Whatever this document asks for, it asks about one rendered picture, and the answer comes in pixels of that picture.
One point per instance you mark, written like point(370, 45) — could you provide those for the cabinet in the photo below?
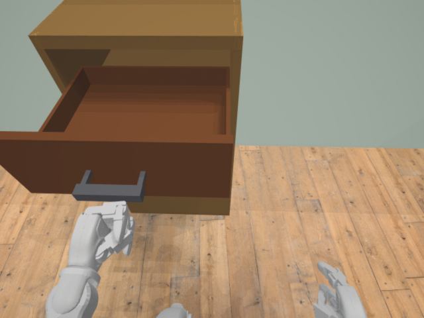
point(147, 33)

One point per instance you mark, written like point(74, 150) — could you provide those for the robot left forearm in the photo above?
point(75, 295)

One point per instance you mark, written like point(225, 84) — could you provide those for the drawer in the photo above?
point(173, 122)

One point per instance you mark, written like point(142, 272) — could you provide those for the left robot shin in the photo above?
point(177, 305)

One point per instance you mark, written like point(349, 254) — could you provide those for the handle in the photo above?
point(109, 192)

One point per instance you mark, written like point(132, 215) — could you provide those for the left robot hand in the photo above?
point(110, 222)

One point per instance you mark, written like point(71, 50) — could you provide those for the right robot hand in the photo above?
point(344, 303)

